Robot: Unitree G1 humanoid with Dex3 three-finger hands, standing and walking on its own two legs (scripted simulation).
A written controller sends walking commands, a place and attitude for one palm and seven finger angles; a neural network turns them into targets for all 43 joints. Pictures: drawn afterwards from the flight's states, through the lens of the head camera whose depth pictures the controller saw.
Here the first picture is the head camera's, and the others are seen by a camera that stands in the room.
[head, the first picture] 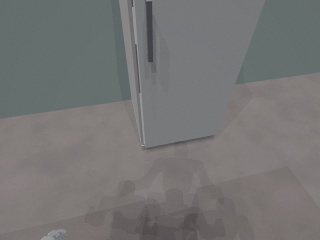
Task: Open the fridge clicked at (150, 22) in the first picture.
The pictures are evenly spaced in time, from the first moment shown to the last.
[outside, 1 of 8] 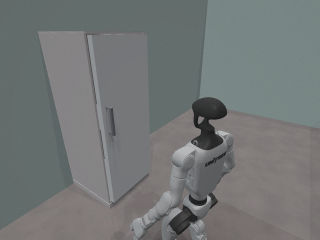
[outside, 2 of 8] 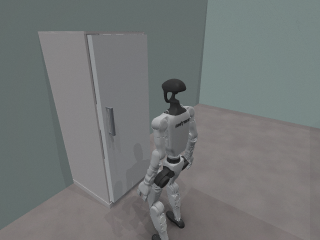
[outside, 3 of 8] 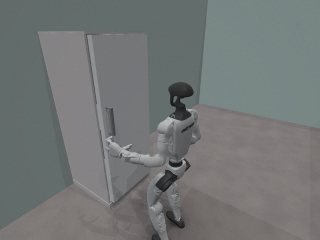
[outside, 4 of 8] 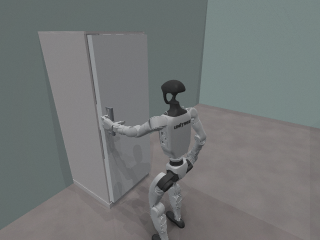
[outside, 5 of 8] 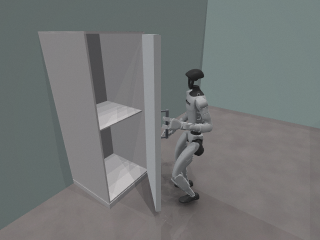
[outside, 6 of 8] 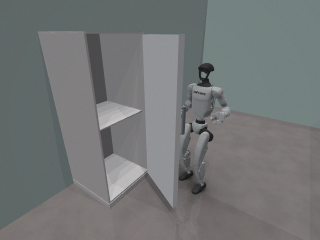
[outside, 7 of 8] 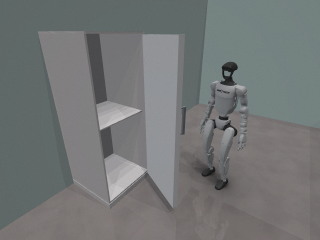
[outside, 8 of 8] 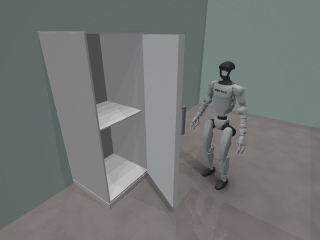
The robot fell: no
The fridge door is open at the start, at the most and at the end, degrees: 0 68 63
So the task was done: yes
